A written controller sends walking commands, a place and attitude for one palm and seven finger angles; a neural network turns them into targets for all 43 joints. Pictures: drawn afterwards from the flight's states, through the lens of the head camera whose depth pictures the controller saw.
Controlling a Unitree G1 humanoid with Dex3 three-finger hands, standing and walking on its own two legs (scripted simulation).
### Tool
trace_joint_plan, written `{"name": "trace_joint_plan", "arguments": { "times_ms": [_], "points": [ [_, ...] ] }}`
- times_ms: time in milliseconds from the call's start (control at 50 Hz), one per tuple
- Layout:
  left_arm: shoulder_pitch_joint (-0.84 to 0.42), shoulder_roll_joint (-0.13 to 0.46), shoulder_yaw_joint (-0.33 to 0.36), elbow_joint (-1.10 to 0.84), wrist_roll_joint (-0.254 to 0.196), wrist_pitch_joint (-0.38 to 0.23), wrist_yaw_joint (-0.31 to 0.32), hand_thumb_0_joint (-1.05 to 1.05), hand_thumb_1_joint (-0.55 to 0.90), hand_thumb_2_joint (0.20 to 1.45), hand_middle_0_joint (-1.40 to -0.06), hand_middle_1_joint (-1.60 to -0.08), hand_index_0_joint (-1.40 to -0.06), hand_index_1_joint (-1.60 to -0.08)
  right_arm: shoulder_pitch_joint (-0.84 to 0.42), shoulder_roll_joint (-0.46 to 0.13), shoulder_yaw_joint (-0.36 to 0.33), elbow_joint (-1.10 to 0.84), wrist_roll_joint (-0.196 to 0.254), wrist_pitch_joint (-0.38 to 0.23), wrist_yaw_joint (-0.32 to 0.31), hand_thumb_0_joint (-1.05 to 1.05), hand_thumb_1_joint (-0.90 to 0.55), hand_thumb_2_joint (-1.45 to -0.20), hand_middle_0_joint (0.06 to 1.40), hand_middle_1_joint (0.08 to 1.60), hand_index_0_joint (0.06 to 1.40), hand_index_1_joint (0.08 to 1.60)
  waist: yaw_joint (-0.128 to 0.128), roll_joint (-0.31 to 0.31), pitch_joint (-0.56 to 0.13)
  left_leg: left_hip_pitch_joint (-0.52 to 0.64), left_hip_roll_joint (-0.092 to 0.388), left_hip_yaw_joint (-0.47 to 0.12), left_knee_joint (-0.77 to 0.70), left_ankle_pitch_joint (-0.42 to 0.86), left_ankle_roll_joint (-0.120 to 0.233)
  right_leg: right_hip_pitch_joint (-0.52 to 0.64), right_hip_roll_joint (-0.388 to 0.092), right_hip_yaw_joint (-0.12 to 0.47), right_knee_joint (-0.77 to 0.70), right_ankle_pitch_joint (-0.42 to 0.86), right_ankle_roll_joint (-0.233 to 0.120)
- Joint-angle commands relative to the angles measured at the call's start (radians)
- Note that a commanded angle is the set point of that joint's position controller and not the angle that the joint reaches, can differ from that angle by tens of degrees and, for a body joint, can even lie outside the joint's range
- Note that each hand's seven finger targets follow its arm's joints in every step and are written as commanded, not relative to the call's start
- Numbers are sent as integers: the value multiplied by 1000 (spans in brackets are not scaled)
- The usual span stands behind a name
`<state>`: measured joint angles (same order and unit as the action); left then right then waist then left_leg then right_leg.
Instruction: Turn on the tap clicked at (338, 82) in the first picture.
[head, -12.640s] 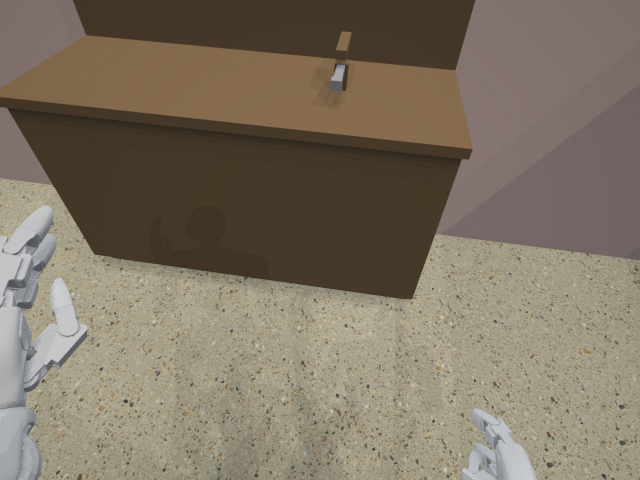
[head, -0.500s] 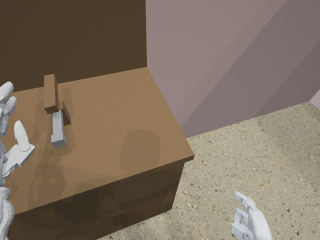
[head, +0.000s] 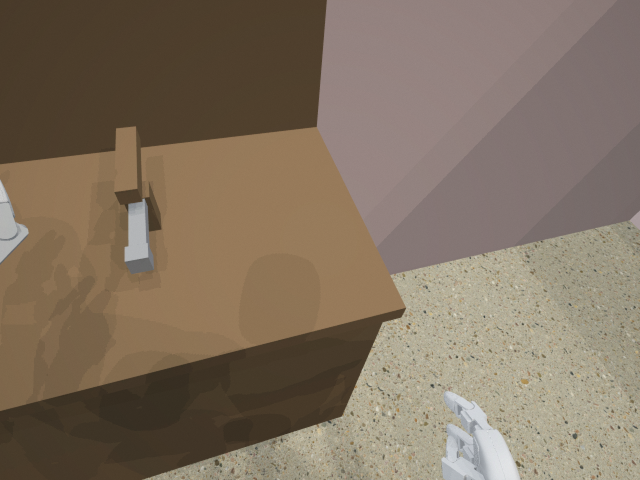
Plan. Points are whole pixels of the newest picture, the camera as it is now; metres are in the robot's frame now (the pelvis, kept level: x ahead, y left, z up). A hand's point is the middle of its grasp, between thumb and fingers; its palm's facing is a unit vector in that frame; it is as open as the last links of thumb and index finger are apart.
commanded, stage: come to a stop and stand still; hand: left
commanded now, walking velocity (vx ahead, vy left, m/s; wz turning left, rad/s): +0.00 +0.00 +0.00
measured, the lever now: (139, 258) +0.35 +0.27 +0.05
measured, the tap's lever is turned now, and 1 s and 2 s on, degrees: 0 0 0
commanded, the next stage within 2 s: look again from close up in 0.56 s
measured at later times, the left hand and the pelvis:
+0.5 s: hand (47, 283) +0.23 +0.27 +0.17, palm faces +0.36 -0.83 -0.42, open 7.4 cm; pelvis +0.02 +0.01 +0.00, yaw +2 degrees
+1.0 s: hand (33, 325) +0.20 +0.27 +0.16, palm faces +0.38 -0.85 -0.35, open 7.4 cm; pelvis -0.01 +0.01 +0.01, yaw +3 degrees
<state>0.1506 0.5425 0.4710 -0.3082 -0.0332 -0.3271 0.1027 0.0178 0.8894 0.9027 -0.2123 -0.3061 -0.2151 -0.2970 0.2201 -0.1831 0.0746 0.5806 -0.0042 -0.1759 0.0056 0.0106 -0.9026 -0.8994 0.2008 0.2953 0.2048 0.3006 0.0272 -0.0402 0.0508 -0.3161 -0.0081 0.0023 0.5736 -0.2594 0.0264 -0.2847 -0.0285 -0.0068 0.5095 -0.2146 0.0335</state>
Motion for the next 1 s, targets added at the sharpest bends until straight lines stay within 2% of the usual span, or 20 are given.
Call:
{"name": "trace_joint_plan", "arguments": {
  "times_ms": [0,40,120,140,180,240,280,340,360,420,460,540,560,640,660,740,760,840,860,980],
  "points": [
    [232,76,15,-223,-66,-68,-10,0,900,900,-200,-300,-200,-300,-29,-182,-102,-137,17,-78,43,0,-900,-900,200,300,200,300,27,11,-134,9,39,-51,-127,48,-16,51,-66,27,-92,101,-67],
    [251,98,40,-246,-83,-71,0,0,900,900,-200,-300,-200,-300,-57,-183,-97,-125,22,-87,46,0,-900,-900,200,300,200,300,26,33,-179,60,38,-51,-130,100,-16,53,-59,23,-72,111,-60],
    [178,128,77,-280,-73,-84,5,0,900,900,-200,-300,-200,-300,-30,-181,-102,-84,10,-91,27,0,-900,-900,200,300,200,300,15,22,-195,58,34,-64,-114,203,-18,87,-76,30,-58,214,-55],
    [116,167,97,-318,-70,-78,11,0,900,900,-200,-300,-200,-300,-63,-192,-103,-84,14,-87,23,0,-900,-900,200,300,200,300,12,61,-216,86,38,-74,-116,224,-19,84,-69,33,-38,198,-55],
    [106,129,60,-313,-60,-70,8,0,900,900,-200,-300,-200,-300,-43,-181,-107,-69,14,-82,15,0,-900,-900,200,300,200,300,10,94,-215,88,44,-82,-114,308,-19,110,-81,20,-30,240,-51],
    [115,141,57,-392,-54,-54,12,0,900,900,-200,-300,-200,-300,-71,-182,-111,-74,27,-85,22,0,-900,-900,200,300,200,300,14,144,-271,156,57,-103,-100,437,-20,118,-68,17,0,239,-47],
    [155,116,38,-421,-55,-51,10,0,900,900,-200,-300,-200,-300,-45,-178,-115,-74,21,-82,25,0,-900,-900,200,300,200,300,14,163,-258,151,68,-110,-94,503,-27,120,-76,-1,-5,229,-41],
    [241,112,68,-400,-60,-40,13,0,900,900,-200,-300,-200,-300,-71,-180,-123,-80,28,-80,33,0,-900,-900,200,300,200,300,17,139,-262,167,74,-119,-100,518,-28,107,-67,2,1,208,-42],
    [255,78,46,-389,-65,-45,8,0,900,900,-200,-300,-200,-300,-39,-171,-124,-75,19,-72,32,0,-900,-900,200,300,200,300,14,118,-245,139,76,-112,-105,503,-33,116,-73,-16,-14,202,-39],
    [247,81,60,-353,-80,-42,-2,0,900,900,-200,-300,-200,-300,-59,-174,-130,-87,27,-62,27,0,-900,-900,200,300,200,300,6,94,-199,85,62,-112,-122,366,-40,123,-86,5,-47,210,-45],
    [265,55,49,-320,-84,-36,-5,0,900,900,-200,-300,-200,-300,-64,-168,-128,-91,26,-53,19,0,-900,-900,200,300,200,300,8,83,-199,92,66,-109,-143,327,-37,117,-81,-4,-57,189,-42],
    [242,75,56,-329,-90,-21,-8,0,900,900,-200,-300,-200,-300,-120,-168,-127,-112,42,-52,8,0,-900,-900,200,300,200,300,7,86,-196,117,61,-120,-165,256,-32,102,-81,18,-68,160,-42],
    [242,43,27,-321,-91,-23,-12,0,900,900,-200,-300,-200,-300,-88,-160,-125,-107,34,-47,4,0,-900,-900,200,300,200,300,8,62,-193,96,64,-116,-167,247,-32,117,-83,-2,-79,163,-37],
    [209,76,38,-352,-90,-9,-8,0,900,900,-200,-300,-200,-300,-133,-165,-123,-119,45,-54,-1,0,-900,-900,200,300,200,300,7,87,-190,110,57,-128,-175,180,-27,104,-86,22,-91,123,-39],
    [211,38,5,-345,-89,-12,-11,0,900,900,-200,-300,-200,-300,-101,-157,-121,-109,38,-50,-4,0,-900,-900,200,300,200,300,5,76,-186,88,61,-128,-180,174,-26,120,-85,3,-96,125,-36],
    [210,81,35,-364,-90,-1,-4,0,900,900,-200,-300,-200,-300,-133,-161,-122,-115,50,-56,-6,0,-900,-900,200,300,200,300,5,106,-183,101,56,-140,-175,166,-25,109,-88,24,-105,110,-39],
    [214,40,1,-351,-90,-5,-8,0,900,900,-200,-300,-200,-300,-105,-154,-120,-103,42,-51,-7,0,-900,-900,200,300,200,300,3,101,-177,84,59,-135,-177,157,-24,118,-88,9,-111,113,-37],
    [218,64,24,-342,-95,2,-4,0,900,900,-200,-300,-200,-300,-133,-162,-125,-114,54,-57,-9,0,-900,-900,200,300,200,300,2,105,-154,83,56,-149,-187,111,-25,97,-90,22,-124,71,-40],
    [216,38,-2,-334,-94,-4,-7,0,900,900,-200,-300,-200,-300,-109,-154,-121,-106,47,-53,-9,0,-900,-900,200,300,200,300,0,89,-147,66,60,-147,-194,83,-22,99,-89,9,-130,57,-37],
    [223,41,-1,-343,-95,-4,-5,0,900,900,-200,-300,-200,-300,-114,-154,-126,-112,52,-63,-11,0,-900,-900,200,300,200,300,0,89,-143,52,55,-152,-200,20,-17,97,-93,17,-143,21,-38]
  ]
}}
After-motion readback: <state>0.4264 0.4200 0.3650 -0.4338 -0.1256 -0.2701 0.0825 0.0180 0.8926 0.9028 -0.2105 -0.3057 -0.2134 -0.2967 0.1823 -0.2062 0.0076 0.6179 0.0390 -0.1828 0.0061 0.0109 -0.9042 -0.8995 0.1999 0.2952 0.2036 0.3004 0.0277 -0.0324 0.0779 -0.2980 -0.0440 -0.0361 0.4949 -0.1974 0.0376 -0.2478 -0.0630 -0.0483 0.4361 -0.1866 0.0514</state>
